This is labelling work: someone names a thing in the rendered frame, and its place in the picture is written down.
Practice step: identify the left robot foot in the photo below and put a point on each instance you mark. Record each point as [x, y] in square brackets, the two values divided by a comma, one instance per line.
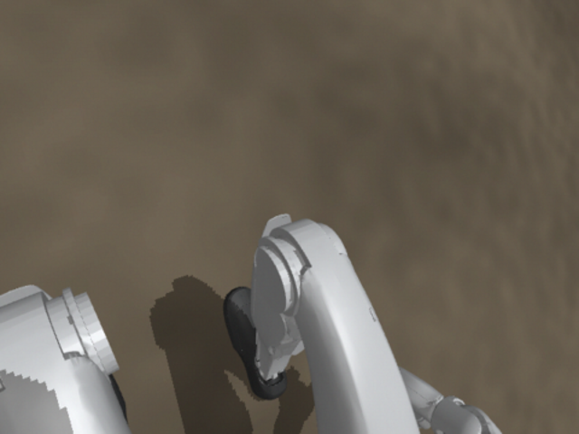
[119, 395]

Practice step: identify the right robot foot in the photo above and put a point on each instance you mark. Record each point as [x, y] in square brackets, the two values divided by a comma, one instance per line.
[242, 331]

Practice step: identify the right robot arm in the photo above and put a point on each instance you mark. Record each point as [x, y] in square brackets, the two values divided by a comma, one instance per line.
[452, 416]

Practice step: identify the right robot hand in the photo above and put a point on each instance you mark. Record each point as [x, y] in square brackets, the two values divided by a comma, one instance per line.
[424, 398]

